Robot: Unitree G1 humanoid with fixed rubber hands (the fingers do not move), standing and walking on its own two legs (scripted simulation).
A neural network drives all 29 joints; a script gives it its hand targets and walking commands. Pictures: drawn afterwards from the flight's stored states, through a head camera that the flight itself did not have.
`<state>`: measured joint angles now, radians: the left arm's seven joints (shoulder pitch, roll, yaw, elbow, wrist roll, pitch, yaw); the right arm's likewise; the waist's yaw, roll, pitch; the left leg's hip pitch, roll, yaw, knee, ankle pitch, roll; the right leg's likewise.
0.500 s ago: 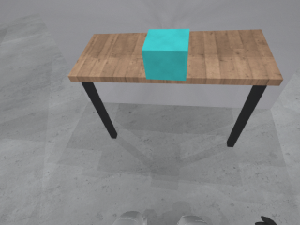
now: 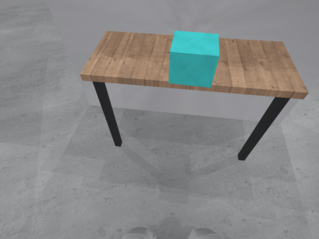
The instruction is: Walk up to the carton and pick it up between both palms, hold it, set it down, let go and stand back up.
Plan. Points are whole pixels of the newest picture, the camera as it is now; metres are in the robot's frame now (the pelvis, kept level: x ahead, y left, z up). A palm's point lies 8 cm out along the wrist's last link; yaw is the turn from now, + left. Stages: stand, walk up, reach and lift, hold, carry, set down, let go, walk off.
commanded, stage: walk up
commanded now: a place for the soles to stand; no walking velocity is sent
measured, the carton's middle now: (192, 59) +0.76 -0.11 +0.00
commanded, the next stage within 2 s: none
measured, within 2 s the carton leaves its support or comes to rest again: neither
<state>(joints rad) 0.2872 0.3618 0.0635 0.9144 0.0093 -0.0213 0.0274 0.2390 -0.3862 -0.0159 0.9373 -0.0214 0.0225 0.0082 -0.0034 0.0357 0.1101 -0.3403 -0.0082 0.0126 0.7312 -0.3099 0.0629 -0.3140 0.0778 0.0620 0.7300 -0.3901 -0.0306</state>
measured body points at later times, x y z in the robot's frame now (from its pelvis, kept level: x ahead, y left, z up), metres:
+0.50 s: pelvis +0.04 +0.03 +0.02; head +0.07 +0.04 +0.47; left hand +0.06 +0.35 -0.10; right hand +0.12 -0.27 -0.10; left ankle +0.05 +0.07 -0.72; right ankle +0.04 -0.10 -0.68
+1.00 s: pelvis +0.06 -0.04 +0.02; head +0.09 -0.08 +0.46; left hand +0.13 +0.28 -0.08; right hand +0.18 -0.33 -0.13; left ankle +0.02 +0.08 -0.68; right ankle +0.09 -0.12 -0.72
